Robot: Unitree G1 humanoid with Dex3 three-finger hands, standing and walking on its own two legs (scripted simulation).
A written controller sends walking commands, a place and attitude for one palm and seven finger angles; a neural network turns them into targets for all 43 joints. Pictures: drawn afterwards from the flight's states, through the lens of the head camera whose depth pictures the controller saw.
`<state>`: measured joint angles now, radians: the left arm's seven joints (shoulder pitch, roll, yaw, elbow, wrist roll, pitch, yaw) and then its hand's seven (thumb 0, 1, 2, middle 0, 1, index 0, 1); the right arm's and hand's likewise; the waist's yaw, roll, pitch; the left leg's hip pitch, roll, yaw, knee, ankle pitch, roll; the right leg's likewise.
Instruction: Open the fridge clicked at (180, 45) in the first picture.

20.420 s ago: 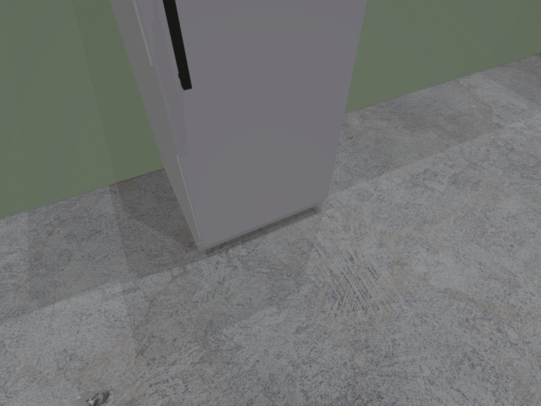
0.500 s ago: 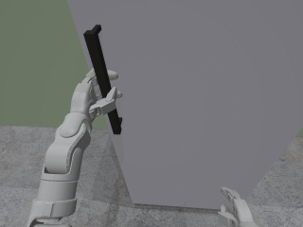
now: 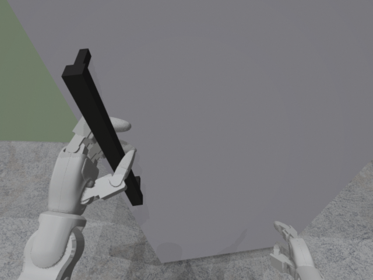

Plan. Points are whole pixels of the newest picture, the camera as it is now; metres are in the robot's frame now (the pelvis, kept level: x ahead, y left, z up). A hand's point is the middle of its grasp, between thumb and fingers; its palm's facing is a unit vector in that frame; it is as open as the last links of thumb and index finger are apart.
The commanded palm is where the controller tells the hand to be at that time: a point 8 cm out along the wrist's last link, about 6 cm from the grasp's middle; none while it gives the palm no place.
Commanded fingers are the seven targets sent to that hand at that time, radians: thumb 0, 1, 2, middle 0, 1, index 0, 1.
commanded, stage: walk backward, drawing the door open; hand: left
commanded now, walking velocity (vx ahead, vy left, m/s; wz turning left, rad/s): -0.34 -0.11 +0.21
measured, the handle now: (117, 146) +0.28 +0.13 +0.20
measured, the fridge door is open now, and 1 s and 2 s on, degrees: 12 32 54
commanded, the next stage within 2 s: none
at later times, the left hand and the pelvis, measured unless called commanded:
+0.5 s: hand (126, 232) +0.15 +0.08 +0.19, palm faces +0.10 -0.96 -0.25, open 7.3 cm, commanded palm +0.12 +0.14 +0.20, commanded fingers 0.00 0.90 0.90 -0.45 -1.40 -0.45 -1.40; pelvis -0.11 -0.03 +0.00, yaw +7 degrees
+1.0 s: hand out of the picture +0.05 +0.02 +0.19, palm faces +0.32 -0.92 -0.23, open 7.6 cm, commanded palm +0.01 +0.06 +0.19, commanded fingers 0.00 0.90 0.90 -0.45 -1.40 -0.45 -1.40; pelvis -0.19 -0.17 +0.00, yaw +29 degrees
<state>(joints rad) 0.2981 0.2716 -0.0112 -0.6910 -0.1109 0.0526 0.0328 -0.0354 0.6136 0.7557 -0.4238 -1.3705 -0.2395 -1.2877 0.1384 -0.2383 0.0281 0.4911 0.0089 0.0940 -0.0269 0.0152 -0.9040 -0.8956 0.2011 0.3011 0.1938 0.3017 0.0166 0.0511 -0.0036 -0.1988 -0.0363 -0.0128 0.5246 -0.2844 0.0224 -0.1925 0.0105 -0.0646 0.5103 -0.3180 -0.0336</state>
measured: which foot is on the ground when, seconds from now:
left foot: down 0.00-0.18, up 0.20-0.52, down 0.54-0.74, up 0.76-1.00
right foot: down 0.00-1.00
